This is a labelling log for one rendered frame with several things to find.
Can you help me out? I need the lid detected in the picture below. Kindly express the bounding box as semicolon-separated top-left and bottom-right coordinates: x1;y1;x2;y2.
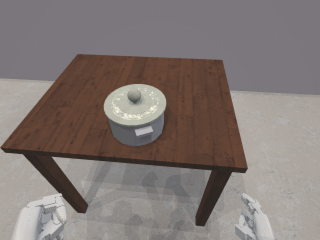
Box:
104;84;167;127

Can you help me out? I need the pot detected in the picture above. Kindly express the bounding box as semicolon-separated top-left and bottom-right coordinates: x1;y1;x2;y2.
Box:
108;113;164;146

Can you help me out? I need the knob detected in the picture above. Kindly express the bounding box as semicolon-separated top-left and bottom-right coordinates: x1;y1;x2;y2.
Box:
127;88;141;102

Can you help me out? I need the left robot hand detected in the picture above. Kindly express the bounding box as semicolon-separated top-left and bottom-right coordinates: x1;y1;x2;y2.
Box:
11;193;67;240

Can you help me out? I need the right robot hand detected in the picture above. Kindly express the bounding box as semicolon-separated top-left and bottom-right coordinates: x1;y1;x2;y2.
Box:
235;193;275;240

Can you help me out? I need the table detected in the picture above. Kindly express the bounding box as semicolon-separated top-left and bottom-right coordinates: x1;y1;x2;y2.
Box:
0;54;248;227

